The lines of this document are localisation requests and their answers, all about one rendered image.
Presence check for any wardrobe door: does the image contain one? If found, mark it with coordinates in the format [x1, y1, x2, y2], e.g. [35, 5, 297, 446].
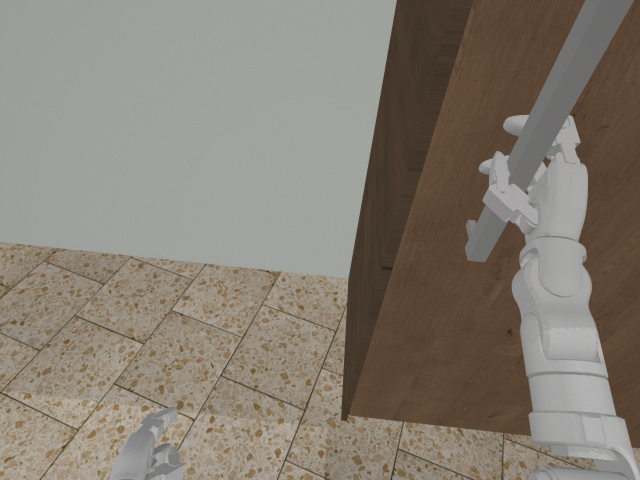
[350, 0, 640, 448]

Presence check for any robot right forearm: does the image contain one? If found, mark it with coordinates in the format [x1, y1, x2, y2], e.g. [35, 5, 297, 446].
[512, 236, 640, 480]

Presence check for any right robot hand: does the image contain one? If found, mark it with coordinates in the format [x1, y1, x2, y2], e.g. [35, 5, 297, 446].
[479, 115, 588, 245]

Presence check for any left robot hand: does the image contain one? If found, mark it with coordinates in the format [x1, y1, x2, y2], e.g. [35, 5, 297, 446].
[109, 407, 185, 480]

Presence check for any handle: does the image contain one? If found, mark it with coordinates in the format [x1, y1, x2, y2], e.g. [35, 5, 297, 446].
[465, 0, 634, 262]

